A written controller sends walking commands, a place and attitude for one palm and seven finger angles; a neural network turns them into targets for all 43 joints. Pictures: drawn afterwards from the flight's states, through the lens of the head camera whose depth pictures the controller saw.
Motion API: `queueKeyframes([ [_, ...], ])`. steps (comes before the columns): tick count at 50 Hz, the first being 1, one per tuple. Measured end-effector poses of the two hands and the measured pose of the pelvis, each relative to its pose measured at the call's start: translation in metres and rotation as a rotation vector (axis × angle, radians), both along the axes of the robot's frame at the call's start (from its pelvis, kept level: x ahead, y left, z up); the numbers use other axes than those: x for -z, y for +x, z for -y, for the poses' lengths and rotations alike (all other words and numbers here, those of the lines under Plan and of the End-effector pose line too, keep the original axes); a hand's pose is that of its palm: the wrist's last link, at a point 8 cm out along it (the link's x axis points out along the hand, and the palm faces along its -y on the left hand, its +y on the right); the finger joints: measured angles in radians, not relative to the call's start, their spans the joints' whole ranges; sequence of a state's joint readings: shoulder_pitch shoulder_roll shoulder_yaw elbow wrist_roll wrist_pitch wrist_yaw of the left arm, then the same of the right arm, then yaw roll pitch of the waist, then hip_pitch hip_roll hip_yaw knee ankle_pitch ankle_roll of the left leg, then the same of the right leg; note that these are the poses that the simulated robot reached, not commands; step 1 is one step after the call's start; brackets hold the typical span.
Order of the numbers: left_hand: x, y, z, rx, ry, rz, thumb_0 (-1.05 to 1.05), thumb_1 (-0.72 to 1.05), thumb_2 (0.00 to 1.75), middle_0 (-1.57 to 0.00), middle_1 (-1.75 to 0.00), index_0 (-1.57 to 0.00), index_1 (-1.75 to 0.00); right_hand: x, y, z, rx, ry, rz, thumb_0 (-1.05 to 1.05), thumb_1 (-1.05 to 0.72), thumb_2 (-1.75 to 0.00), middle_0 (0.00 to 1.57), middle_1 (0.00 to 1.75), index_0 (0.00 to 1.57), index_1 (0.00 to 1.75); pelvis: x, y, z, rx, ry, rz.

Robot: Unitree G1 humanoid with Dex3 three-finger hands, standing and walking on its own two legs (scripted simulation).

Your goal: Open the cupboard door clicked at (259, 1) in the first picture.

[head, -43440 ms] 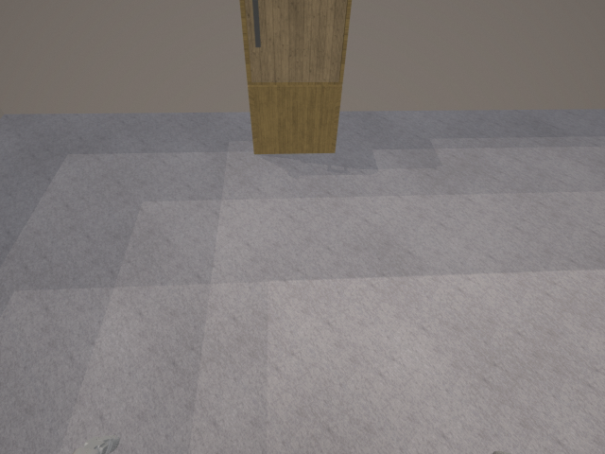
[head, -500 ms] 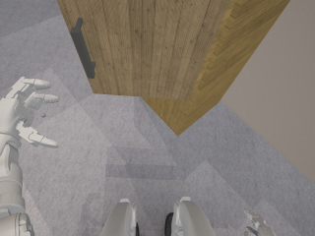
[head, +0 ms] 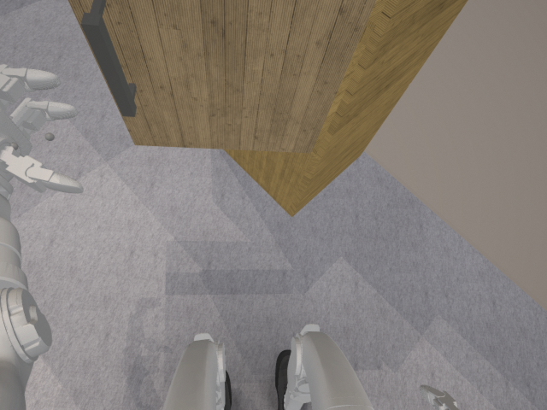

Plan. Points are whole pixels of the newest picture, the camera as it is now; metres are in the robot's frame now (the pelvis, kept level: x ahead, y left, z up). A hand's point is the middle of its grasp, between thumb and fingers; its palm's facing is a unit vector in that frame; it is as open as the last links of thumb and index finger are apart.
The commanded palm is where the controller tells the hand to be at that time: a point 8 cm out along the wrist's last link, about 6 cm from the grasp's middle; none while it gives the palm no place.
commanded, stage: move the hooked fingers beside the handle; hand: left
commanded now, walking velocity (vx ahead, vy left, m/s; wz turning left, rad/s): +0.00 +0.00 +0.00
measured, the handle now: (115, 62) +0.60 +0.23 +0.04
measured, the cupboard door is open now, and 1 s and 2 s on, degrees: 47 47 47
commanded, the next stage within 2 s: slide the fingers in behind the handle in 1.30 s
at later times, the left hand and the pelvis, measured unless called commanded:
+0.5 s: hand (65, 83) +0.55 +0.28 +0.05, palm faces -0.01 -1.00 -0.03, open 14.0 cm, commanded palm +0.55 +0.30 +0.04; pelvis +0.00 +0.00 -0.02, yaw -2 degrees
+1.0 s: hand (57, 83) +0.55 +0.30 +0.04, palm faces -0.01 -1.00 -0.02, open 14.0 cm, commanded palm +0.55 +0.30 +0.04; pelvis +0.01 +0.01 -0.01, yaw -2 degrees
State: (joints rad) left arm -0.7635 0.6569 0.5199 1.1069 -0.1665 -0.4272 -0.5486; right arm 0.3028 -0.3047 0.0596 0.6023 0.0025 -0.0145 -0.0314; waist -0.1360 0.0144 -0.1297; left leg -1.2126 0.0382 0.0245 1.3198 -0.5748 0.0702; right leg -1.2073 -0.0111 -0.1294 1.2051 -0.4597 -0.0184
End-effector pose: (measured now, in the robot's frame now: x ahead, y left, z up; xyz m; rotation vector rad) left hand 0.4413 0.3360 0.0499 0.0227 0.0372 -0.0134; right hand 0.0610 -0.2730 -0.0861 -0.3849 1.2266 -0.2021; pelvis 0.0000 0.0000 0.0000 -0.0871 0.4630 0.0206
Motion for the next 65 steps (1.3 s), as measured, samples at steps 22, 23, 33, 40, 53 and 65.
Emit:
queueKeyframes([
  [22, -0.002, 0.074, 0.001, -0.003, 0.008, -0.005, -0.02, -0.5, 0.3, -0.3, -1.2, -0.3, -1.2, 0.004, -0.065, -0.003, 0.093, -0.03, -0.215, 0.0, -0.9, -0.9, 0.21, 0.3, 0.2, 0.3, 0.015, -0.004, -0.001, 0.009, -0.029, -0.083],
  [23, -0.002, 0.078, 0.001, -0.004, 0.007, -0.008, -0.02, -0.5, 0.3, -0.3, -1.2, -0.3, -1.2, 0.004, -0.067, -0.003, 0.095, -0.031, -0.223, 0.0, -0.9, -0.9, 0.21, 0.3, 0.2, 0.3, 0.016, -0.003, -0.001, 0.009, -0.031, -0.087],
  [33, 0.006, 0.106, 0.007, -0.001, 0.01, -0.018, -0.02, -0.5, 0.3, -0.3, -1.2, -0.3, -1.2, 0.004, -0.083, -0.011, 0.137, -0.03, -0.283, 0.0, -0.9, -0.9, 0.21, 0.3, 0.2, 0.3, 0.021, 0.0, -0.002, 0.021, -0.041, -0.126],
  [40, 0.016, 0.102, -0.004, -0.028, 0.007, -0.034, -0.02, -0.5, 0.3, -0.31, -1.2, -0.3, -1.2, 0.003, -0.081, -0.019, 0.152, -0.006, -0.299, 0.0, -0.9, -0.9, 0.21, 0.3, 0.2, 0.3, 0.019, 0.005, -0.003, 0.031, -0.042, -0.13],
  [53, 0.012, 0.092, -0.013, -0.003, -0.015, -0.049, -0.02, -0.5, 0.3, -0.3, -1.2, -0.3, -1.2, -0.007, -0.052, -0.015, 0.106, -0.027, -0.265, 0.0, -0.9, -0.9, 0.21, 0.3, 0.21, 0.3, 0.008, 0.014, -0.007, 0.008, -0.052, -0.115],
  [65, 0.014, 0.089, -0.012, -0.008, -0.01, -0.032, -0.02, -0.5, 0.3, -0.3, -1.2, -0.3, -1.2, -0.009, -0.041, -0.017, 0.101, -0.035, -0.22, 0.0, -0.9, -0.9, 0.21, 0.3, 0.2, 0.3, 0.008, 0.013, -0.011, 0.012, -0.055, -0.102],
])
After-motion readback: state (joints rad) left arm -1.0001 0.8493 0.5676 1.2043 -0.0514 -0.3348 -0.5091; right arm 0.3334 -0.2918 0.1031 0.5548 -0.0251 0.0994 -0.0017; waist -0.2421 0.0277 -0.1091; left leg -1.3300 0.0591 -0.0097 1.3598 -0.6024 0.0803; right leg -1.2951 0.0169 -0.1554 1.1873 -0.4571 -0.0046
